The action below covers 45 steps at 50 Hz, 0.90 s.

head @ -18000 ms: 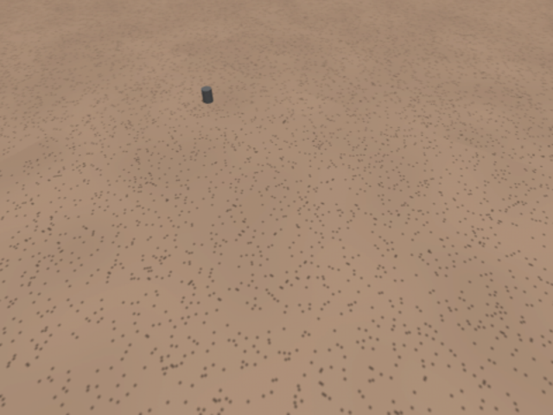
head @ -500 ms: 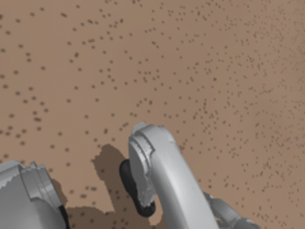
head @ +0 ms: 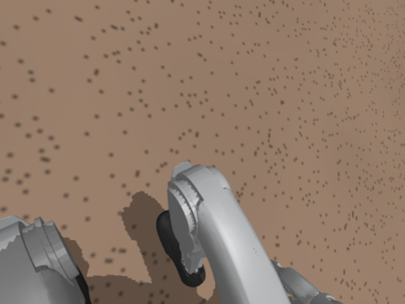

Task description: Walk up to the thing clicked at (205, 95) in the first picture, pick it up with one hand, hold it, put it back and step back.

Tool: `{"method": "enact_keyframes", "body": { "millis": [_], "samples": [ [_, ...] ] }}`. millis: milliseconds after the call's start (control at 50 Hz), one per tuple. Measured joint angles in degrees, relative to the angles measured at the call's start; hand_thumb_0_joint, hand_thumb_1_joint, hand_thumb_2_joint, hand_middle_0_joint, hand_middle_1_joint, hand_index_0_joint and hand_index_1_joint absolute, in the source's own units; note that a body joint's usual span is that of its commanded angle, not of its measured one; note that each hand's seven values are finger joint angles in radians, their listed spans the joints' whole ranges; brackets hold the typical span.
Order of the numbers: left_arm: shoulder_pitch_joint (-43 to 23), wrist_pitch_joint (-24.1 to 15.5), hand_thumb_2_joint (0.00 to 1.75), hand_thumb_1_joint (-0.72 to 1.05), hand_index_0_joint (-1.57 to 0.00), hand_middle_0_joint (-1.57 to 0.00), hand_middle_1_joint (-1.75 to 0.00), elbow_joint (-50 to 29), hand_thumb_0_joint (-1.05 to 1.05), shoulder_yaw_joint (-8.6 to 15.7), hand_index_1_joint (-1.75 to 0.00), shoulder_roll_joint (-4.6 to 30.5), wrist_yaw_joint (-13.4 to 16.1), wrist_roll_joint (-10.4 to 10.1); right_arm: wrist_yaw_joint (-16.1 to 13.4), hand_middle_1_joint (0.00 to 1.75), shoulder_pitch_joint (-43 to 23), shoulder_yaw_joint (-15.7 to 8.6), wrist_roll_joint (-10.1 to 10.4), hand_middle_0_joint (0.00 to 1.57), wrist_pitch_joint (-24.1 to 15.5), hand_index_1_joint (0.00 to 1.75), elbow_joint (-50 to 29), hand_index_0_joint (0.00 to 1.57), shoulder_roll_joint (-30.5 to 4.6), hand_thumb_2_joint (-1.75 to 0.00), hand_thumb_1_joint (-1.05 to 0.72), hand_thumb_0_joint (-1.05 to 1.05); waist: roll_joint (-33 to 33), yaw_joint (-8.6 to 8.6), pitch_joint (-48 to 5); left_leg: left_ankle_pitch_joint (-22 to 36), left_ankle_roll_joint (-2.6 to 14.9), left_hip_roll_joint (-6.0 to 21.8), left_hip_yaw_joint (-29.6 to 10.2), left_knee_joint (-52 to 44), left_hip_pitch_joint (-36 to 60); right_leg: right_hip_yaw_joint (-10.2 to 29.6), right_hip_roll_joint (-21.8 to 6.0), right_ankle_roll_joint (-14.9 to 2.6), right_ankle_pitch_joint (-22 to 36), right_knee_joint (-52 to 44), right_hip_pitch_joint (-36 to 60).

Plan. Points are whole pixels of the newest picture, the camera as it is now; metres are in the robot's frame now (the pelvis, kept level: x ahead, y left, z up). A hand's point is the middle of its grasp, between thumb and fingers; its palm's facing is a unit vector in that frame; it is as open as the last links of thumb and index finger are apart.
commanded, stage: settle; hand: left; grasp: from above
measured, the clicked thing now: out of the picture +0.45 +0.35 -0.26
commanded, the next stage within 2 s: lift in 0.84 s
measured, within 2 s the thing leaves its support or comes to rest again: leaves its support in 0.18 s
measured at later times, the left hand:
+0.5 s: hand out of the picture +0.44 +0.37 -0.17, palm faces -0.40 -0.12 -0.91, open 10.6 cm
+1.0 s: hand out of the picture +0.43 +0.36 -0.11, palm faces -0.43 -0.12 -0.90, open 10.3 cm
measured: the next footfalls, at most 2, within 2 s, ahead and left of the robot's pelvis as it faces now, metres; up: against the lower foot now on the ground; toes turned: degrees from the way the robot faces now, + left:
none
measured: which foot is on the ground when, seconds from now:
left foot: down 0.00-1.00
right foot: down 0.00-1.00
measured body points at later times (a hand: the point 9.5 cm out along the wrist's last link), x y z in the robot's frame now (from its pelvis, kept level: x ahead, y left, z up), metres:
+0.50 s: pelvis +0.01 +0.00 +0.01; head +0.24 +0.12 +0.38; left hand +0.45 +0.37 -0.12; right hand +0.12 -0.25 -0.07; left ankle +0.07 +0.14 -0.27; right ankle +0.11 -0.11 -0.27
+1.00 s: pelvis +0.00 -0.01 +0.04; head +0.22 +0.10 +0.41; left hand +0.45 +0.37 -0.06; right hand +0.09 -0.27 -0.06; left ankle +0.07 +0.14 -0.27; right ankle +0.11 -0.11 -0.27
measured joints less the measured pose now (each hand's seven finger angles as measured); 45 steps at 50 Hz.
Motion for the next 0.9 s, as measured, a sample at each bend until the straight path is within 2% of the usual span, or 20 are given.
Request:
{"method": "enact_keyframes", "body": {
  "millis": [120, 260, 420, 520, 620, 700, 900],
  "samples": [
    [1.7, 0.8, 0.89, -0.12, -0.43, -0.70, -0.85, -4.7, 0.03, 0.8, -0.90, -1.5, -1.5, 0.0, 0.1, 0.30, 0.7, -0.9, 0.3, 0.20, 0.2, 0.30, 0.3, 0.20, 0.2, -0.90, -0.92, 0.00, 0.2, 0.64, -0.9, -0.1, -0.11, -0.2, 0.0, 0.0, -0.4, 0.0, -0.2, -0.13, -0.3, 0.0, -0.2],
    [4.9, 3.0, 0.90, -0.12, -0.43, -0.71, -0.85, -12.7, 0.03, 1.7, -0.90, -5.4, -3.5, -0.3, 0.8, 0.30, 1.2, -3.8, 1.4, 0.20, 1.1, 0.30, 1.1, 0.20, 0.7, -0.90, -0.92, 0.00, 1.6, 2.20, -4.0, -0.2, -0.21, -0.6, 0.4, -0.4, -1.5, 0.2, -0.7, -0.43, -1.0, 0.0, -1.1],
    [6.5, 6.4, 0.90, -0.12, -0.44, -0.70, -0.85, -18.9, 0.04, -1.1, -0.90, -10.5, -8.6, -2.1, 1.1, 0.30, 0.9, -8.0, 4.3, 0.20, 3.3, 0.30, 1.5, 0.20, 1.7, -0.90, -0.92, 0.00, 4.8, 4.68, -8.5, -0.1, 0.19, -0.9, 2.7, -2.4, -2.1, 1.8, -1.7, -0.70, -2.0, -0.6, -1.7],
    [6.1, 7.2, 0.92, -0.12, -0.44, -0.71, -0.85, -20.9, 0.04, -3.0, -0.93, -12.5, -12.7, -3.5, 0.6, 0.30, 0.5, -9.6, 6.0, 0.20, 4.9, 0.30, 1.0, 0.20, 2.1, -0.90, -0.92, 0.00, 6.4, 6.05, -9.7, 0.3, 0.29, -1.0, 4.3, -4.4, -1.3, 2.9, -2.3, -0.90, -2.2, -1.5, -1.4],
    [6.0, 6.8, 0.92, -0.12, -0.44, -0.71, -0.85, -22.9, 0.04, -3.5, -0.97, -13.6, -16.0, -4.2, -0.4, 0.30, 0.4, -10.2, 6.9, 0.20, 6.8, 0.30, 0.2, 0.20, 2.3, -0.90, -0.92, 0.00, 7.1, 6.97, -9.6, 0.8, 0.19, -0.9, 5.1, -6.1, 0.0, 3.5, -2.6, -1.15, -1.9, -2.5, -0.6],
    [5.9, 5.8, 0.92, -0.12, -0.45, -0.70, -0.86, -24.0, 0.04, -2.8, -1.01, -13.8, -17.7, -3.9, -1.5, 0.30, 0.9, -10.5, 7.3, 0.20, 8.3, 0.30, -0.3, 0.20, 2.1, -0.90, -0.92, 0.00, 7.5, 7.20, -9.7, 1.4, 0.09, -1.0, 5.4, -7.0, 0.5, 3.7, -2.8, -1.38, -1.5, -3.1, -0.3],
    [5.5, 4.8, 0.93, -0.13, -0.46, -0.70, -0.89, -26.2, 0.04, -2.2, -1.07, -13.5, -19.8, -2.8, -4.0, 0.30, 3.4, -11.5, 7.9, 0.20, 11.1, 0.30, -0.2, 0.20, 2.0, -0.90, -0.92, 0.00, 7.7, 6.96, -9.9, 2.5, 0.25, -1.2, 6.1, -8.8, 1.3, 4.1, -3.0, -1.41, -0.6, -4.5, 0.5]
  ]
}}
